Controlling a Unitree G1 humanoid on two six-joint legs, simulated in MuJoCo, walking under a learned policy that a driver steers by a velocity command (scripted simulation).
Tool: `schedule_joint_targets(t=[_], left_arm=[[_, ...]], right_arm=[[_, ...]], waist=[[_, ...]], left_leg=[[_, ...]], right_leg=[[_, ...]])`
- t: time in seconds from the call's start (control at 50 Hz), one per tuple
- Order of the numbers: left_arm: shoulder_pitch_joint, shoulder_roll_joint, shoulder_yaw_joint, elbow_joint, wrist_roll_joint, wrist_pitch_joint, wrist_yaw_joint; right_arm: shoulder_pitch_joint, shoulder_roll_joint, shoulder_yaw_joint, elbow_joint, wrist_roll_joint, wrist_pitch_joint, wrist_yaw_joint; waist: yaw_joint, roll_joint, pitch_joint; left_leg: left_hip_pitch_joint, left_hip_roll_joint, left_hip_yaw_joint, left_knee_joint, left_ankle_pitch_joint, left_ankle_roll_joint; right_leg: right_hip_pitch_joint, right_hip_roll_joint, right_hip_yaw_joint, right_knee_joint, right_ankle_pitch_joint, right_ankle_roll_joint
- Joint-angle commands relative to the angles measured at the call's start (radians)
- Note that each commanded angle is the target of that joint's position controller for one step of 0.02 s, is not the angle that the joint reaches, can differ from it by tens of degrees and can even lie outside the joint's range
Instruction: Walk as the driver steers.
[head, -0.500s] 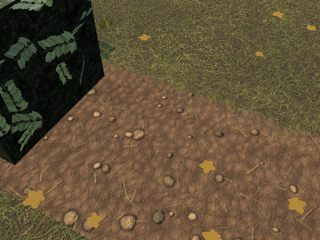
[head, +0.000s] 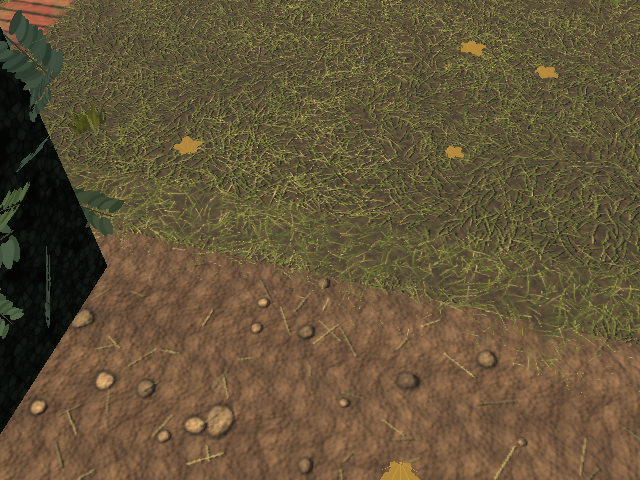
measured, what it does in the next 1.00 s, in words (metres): walks ahead, turning right: right foot, then left foot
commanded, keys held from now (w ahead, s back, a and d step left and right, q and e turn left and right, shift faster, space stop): w+e+shift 0.70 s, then e+shift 0.14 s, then q+shift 0.16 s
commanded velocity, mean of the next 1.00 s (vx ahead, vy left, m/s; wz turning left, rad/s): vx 0.87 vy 0.00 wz -0.84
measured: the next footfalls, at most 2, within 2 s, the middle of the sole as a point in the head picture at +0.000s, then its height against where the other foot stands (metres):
right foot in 0.28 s outside the picture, level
left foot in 0.72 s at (370, 305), level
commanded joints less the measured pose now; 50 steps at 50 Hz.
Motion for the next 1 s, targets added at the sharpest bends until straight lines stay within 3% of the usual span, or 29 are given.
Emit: schedule_joint_targets(t=[0.02, 0.08, 0.14, 0.18, 0.22, 0.26, 0.28, 0.3, 0.32, 0.34, 0.36, 0.38, 0.4, 0.44, 0.52, 0.56, 0.64, 0.68, 0.7, 0.72, 0.74, 0.76, 0.78, 0.8, 0.82, 0.84, 0.88, 0.92, 1.0], left_arm=[[0.03, -0.046, -0.011, -0.077, 0.012, 0.036, -0.01], [-0.054, -0.023, -0.013, -0.115, 0.023, 0.028, -0.027], [-0.18, 0.004, -0.014, -0.15, 0.028, 0.01, -0.061], [-0.225, 0.038, -0.003, -0.175, 0.022, 0.001, -0.079], [-0.148, 0.102, 0.026, -0.178, 0.004, 0.008, -0.079], [0.221, 0.222, 0.09, -0.097, 0.002, 0.036, -0.065], [0.356, 0.259, 0.111, -0.048, -0.008, 0.051, -0.044], [0.225, 0.321, 0.106, -0.087, 0.012, 0.043, -0.04], [0.184, 0.248, 0.083, -0.151, 0.039, 0.01, -0.047], [0.186, 0.19, 0.074, -0.153, 0.045, -0.015, -0.049], [0.15, 0.171, 0.067, -0.139, 0.048, -0.037, -0.059], [0.085, 0.158, 0.063, -0.148, 0.051, -0.051, -0.059], [0.03, 0.147, 0.059, -0.163, 0.057, -0.057, -0.052], [0.006, 0.118, 0.047, -0.16, 0.039, -0.053, -0.036], [0.049, 0.103, 0.041, -0.121, 0.022, -0.036, 0.005], [0.079, 0.126, 0.052, -0.103, 0.019, -0.025, 0.01], [0.1, 0.11, 0.059, -0.071, 0.002, -0.022, 0.022], [0.081, 0.115, 0.066, -0.068, 0.016, -0.01, 0.021], [0.046, 0.102, 0.057, -0.085, 0.042, -0.005, 0.01], [0.057, 0.006, 0.024, -0.114, 0.075, 0.001, 0.0], [0.279, -0.084, -0.006, -0.168, -0.009, -0.006, -0.003], [0.222, 0.037, 0.003, -0.134, -0.023, 0.007, 0.01], [0.06, 0.116, 0.023, -0.153, -0.001, 0.016, 0.013], [-0.021, 0.144, 0.036, -0.169, 0.023, 0.026, 0.018], [-0.058, 0.15, 0.047, -0.191, 0.041, 0.029, 0.017], [-0.053, 0.135, 0.051, -0.198, 0.033, 0.039, 0.01], [-0.073, 0.045, 0.025, -0.216, 0.028, 0.043, 0.008], [-0.106, -0.003, 0.001, -0.231, 0.042, 0.034, 0.004], [-0.177, 0.017, -0.011, -0.208, 0.066, 0.0, -0.028]], right_arm=[[-0.102, -0.02, -0.006, -0.04, 0.013, -0.03, 0.002], [-0.13, -0.068, -0.015, -0.039, -0.005, -0.036, -0.011], [-0.067, -0.146, -0.03, -0.024, 0.006, -0.033, -0.021], [-0.039, -0.206, -0.04, -0.018, 0.008, -0.019, -0.023], [-0.024, -0.267, -0.054, -0.024, 0.018, 0.013, -0.027], [-0.087, -0.288, -0.059, -0.057, 0.023, 0.036, -0.027], [-0.103, -0.202, -0.034, -0.05, 0.026, 0.022, -0.022], [0.039, -0.006, 0.022, -0.115, 0.016, -0.02, -0.007], [0.0, -0.079, 0.034, -0.165, 0.035, -0.066, 0.0], [-0.145, -0.149, 0.018, -0.193, 0.06, -0.083, -0.001], [-0.191, -0.133, 0.019, -0.2, 0.056, -0.085, -0.01], [-0.169, -0.111, 0.024, -0.186, 0.032, -0.079, -0.018], [-0.134, -0.114, 0.019, -0.169, 0.016, -0.064, -0.017], [-0.134, -0.119, 0.012, -0.16, 0.003, -0.038, -0.019], [-0.356, -0.031, 0.038, -0.24, -0.018, -0.028, -0.016], [-0.418, -0.016, 0.039, -0.267, -0.001, -0.035, -0.005], [-0.42, -0.104, -0.003, -0.28, 0.048, -0.047, -0.004], [-0.272, -0.16, -0.038, -0.251, 0.058, -0.053, -0.009], [-0.069, -0.184, -0.058, -0.216, 0.066, -0.047, -0.019], [0.151, -0.221, -0.057, -0.186, 0.045, -0.032, -0.031], [0.132, -0.315, -0.065, -0.161, -0.022, -0.03, -0.005], [0.061, -0.19, -0.046, -0.194, -0.017, -0.022, -0.001], [-0.009, -0.108, -0.026, -0.204, -0.011, -0.011, -0.009], [-0.072, -0.096, -0.018, -0.193, -0.014, 0.001, -0.012], [-0.098, -0.094, -0.018, -0.17, -0.01, 0.006, -0.015], [-0.11, -0.083, -0.014, -0.147, -0.011, 0.003, -0.019], [-0.094, -0.071, -0.003, -0.089, 0.005, -0.011, -0.009], [-0.083, -0.122, -0.012, -0.047, 0.016, -0.017, -0.004], [-0.107, -0.182, -0.016, -0.009, 0.056, 0.0, 0.002]], waist=[[0.056, 0.132, 0.081], [0.067, 0.089, 0.128], [0.02, -0.004, 0.15], [0.023, 0.017, 0.129], [0.09, 0.108, 0.033], [0.283, 0.152, -0.157], [0.327, 0.023, -0.158], [0.093, -0.371, -0.171], [0.122, -0.241, -0.356], [0.146, -0.07, -0.214], [0.088, 0.108, -0.089], [0.031, 0.136, -0.059], [-0.007, 0.122, -0.036], [-0.025, 0.104, 0.002], [0.061, 0.058, 0.081], [0.11, 0.018, 0.055], [0.103, -0.057, 0.032], [0.012, -0.079, -0.048], [-0.105, -0.079, -0.181], [-0.167, 0.027, -0.365], [0.01, 0.605, -0.497], [-0.021, 0.456, -0.391], [-0.062, 0.266, -0.223], [-0.043, 0.103, -0.114], [-0.016, 0.09, -0.057], [0.011, 0.113, -0.043], [0.024, 0.138, -0.019], [0.031, 0.117, -0.035], [0.018, 0.111, -0.095]], left_leg=[[-0.024, 0.283, -0.175, -0.322, 0.119, 0.134], [-0.055, 0.22, 0.002, -0.36, 0.204, 0.122], [0.042, 0.211, 0.103, -0.386, 0.295, 0.095], [0.167, 0.223, 0.133, -0.322, 0.648, 0.073], [0.296, 0.242, 0.14, -0.117, 1.183, 0.058], [0.166, 0.252, 0.102, 0.355, 1.335, 0.067], [-0.072, 0.129, 0.091, 0.762, 0.686, 0.019], [-0.495, -0.09, -0.038, 1.196, -0.319, -0.035], [-0.614, -0.079, -0.283, 1.211, -0.276, 0.017], [-0.639, -0.031, -0.295, 1.103, -0.187, 0.055], [-0.597, 0.006, -0.287, 0.977, -0.119, 0.066], [-0.528, 0.038, -0.304, 0.898, -0.084, 0.053], [-0.455, 0.059, -0.321, 0.845, -0.061, 0.033], [-0.404, 0.08, -0.304, 0.712, -0.05, -0.011], [-0.305, 0.032, -0.208, 0.31, 0.229, -0.083], [-0.174, -0.016, -0.179, 0.156, 0.374, -0.092], [-0.145, -0.004, -0.268, 0.027, 0.35, -0.091], [-0.023, -0.004, -0.249, 0.041, 0.24, -0.057], [0.192, 0.03, -0.238, 0.085, 0.184, -0.032], [0.528, 0.192, -0.413, 0.172, -0.012, 0.009], [0.743, 0.46, -1.074, -0.113, -0.238, 0.194], [0.66, 0.438, -1.097, -0.166, -0.392, 0.192], [0.498, 0.382, -0.841, -0.155, -0.185, 0.164], [0.329, 0.339, -0.637, -0.133, 0.146, 0.145], [0.218, 0.303, -0.497, -0.114, 0.406, 0.144], [0.15, 0.274, -0.392, -0.112, 0.541, 0.131], [0.088, 0.247, -0.33, -0.153, 0.696, 0.16], [0.084, 0.27, -0.305, -0.177, 0.818, 0.206], [0.046, 0.189, -0.213, -0.187, 0.77, 0.176]], right_leg=[[-0.153, -0.11, 0.068, -0.005, 0.055, 0.009], [-0.155, -0.085, 0.021, -0.186, 0.281, 0.018], [-0.1, -0.039, -0.076, -0.428, 0.438, -0.02], [-0.046, 0.028, -0.155, -0.527, 0.437, -0.052], [0.067, 0.126, -0.236, -0.519, 0.304, -0.083], [0.515, 0.181, -0.204, -0.492, 0.165, -0.147], [0.757, 0.151, -0.081, -0.569, 0.181, -0.187], [0.931, -0.014, 0.435, -0.722, -0.003, -0.375], [0.986, -0.145, 0.857, -0.984, -0.413, -0.436], [0.856, -0.148, 0.874, -1.093, -0.487, -0.357], [0.679, -0.122, 0.807, -1.108, -0.41, -0.31], [0.553, -0.094, 0.732, -1.075, -0.286, -0.309], [0.445, -0.039, 0.641, -1.06, -0.172, -0.306], [0.344, 0.024, 0.499, -1.081, -0.041, -0.293], [0.162, 0.133, 0.307, -1.07, 0.134, -0.232], [0.108, 0.141, 0.306, -1.068, 0.069, -0.187], [0.302, 0.089, 0.416, -0.955, 0.027, -0.143], [0.396, 0.071, 0.422, -0.788, 0.275, -0.109], [0.366, 0.106, 0.373, -0.558, 0.396, -0.069], [0.186, 0.151, 0.31, -0.2, 0.163, -0.037], [-0.142, 0.259, 0.211, 0.135, -0.334, 0.012], [-0.244, 0.138, 0.179, 0.215, -0.239, 0.029], [-0.248, 0.105, 0.132, 0.204, -0.158, 0.043], [-0.189, 0.07, 0.102, 0.157, -0.111, 0.056], [-0.15, 0.04, 0.092, 0.101, -0.115, 0.066], [-0.1, 0.008, 0.09, 0.049, -0.126, 0.067], [-0.08, 0.024, 0.057, -0.084, -0.152, 0.064], [-0.059, 0.049, 0.051, -0.256, -0.112, 0.069], [0.182, 0.113, -0.011, -0.634, 0.234, 0.053]])
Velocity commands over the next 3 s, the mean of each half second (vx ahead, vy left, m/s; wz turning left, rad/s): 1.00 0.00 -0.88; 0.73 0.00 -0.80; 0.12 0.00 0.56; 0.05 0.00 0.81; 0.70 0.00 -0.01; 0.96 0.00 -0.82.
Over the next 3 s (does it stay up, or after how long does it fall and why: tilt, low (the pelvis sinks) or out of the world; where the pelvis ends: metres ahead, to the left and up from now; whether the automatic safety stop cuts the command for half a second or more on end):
stays up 1.50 -0.35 -0.02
